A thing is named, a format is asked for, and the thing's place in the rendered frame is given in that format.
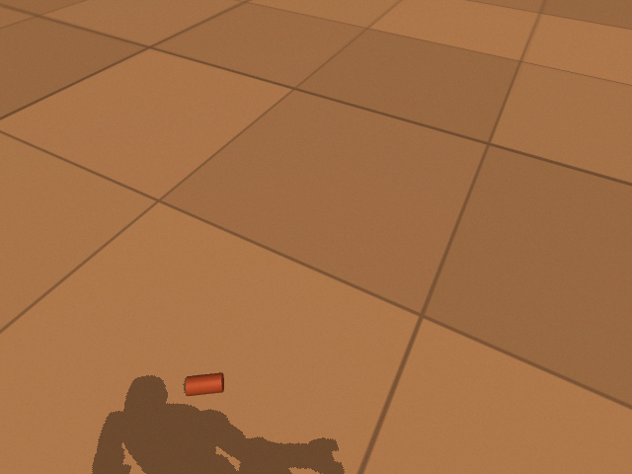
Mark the can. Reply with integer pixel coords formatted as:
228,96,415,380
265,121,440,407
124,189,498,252
186,372,224,396

